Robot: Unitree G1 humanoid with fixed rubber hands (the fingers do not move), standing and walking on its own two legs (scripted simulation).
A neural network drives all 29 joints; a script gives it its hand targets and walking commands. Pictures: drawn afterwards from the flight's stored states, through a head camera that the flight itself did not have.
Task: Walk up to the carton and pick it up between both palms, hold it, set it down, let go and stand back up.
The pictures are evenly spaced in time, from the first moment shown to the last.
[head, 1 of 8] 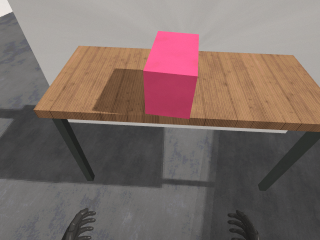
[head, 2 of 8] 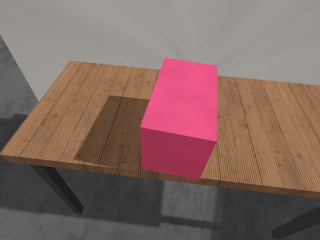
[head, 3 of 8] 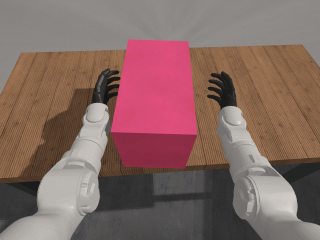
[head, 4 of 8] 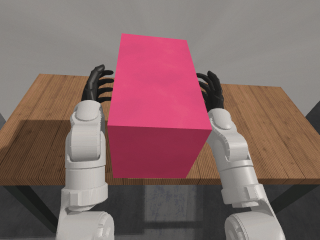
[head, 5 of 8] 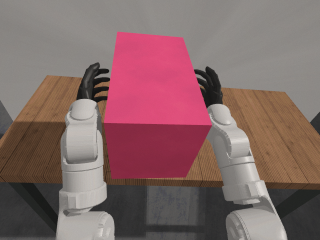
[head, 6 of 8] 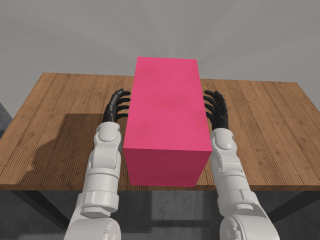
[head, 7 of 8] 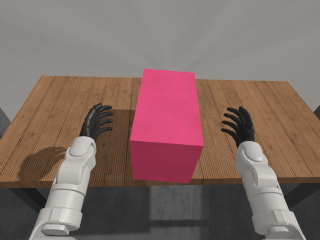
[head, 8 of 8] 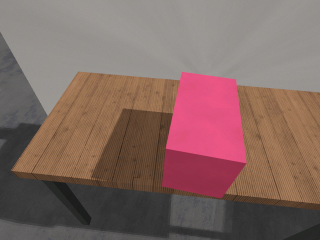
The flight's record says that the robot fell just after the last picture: no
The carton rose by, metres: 0.16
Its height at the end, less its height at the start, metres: +0.00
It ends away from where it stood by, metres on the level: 0.02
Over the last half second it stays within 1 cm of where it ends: yes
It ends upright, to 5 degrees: yes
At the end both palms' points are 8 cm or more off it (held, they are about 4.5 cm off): yes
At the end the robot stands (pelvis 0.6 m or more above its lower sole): yes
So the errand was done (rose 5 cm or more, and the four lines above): yes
